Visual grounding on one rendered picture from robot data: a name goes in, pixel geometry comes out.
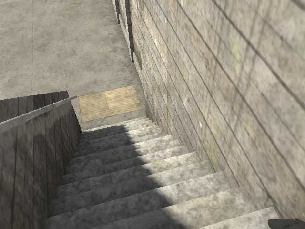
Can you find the robot right hand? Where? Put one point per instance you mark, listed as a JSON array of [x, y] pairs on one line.
[[286, 224]]

